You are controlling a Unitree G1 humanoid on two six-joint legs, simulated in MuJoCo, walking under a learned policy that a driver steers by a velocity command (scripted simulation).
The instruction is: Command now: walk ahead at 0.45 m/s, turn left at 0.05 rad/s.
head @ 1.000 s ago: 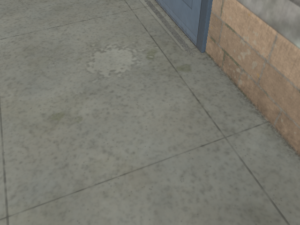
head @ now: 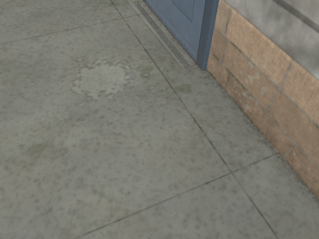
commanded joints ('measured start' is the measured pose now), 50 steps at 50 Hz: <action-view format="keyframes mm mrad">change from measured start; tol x32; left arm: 1 -180 25 -11 -101 -4 -17 -16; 10 354 300 70 2 24 -32 -15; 50 -14 71 0 -143 39 -28 10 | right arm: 1 44 -179 -34 -29 11 -6 -11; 31 -459 -99 -41 -367 23 37 61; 37 8 -373 -159 -291 31 56 27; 50 -159 -224 -90 -361 9 22 -13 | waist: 1 -11 107 130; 8 201 140 -80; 10 169 -276 -435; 20 53 -31 33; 32 139 -6 98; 38 16 272 -362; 50 66 92 -32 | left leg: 1 -104 248 -131 -93 218 142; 8 -95 222 -118 344 665 67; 10 -647 -17 -81 1011 -297 -21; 12 -796 80 -153 1162 -221 4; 26 -751 178 -66 633 315 -15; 35 -441 0 122 439 52 103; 38 350 384 -860 157 -71 416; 50 -299 110 -145 100 650 171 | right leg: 1 -4 33 -30 -118 79 5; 8 517 103 -29 -217 -49 -84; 10 1127 -340 664 -347 -339 -291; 18 453 -168 90 -607 -94 -169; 30 687 -191 -188 -581 96 -146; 35 740 -183 -261 -169 742 -89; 36 605 -142 -277 76 649 -48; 38 -50 143 -41 685 -572 38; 50 111 44 -3 -9 44 61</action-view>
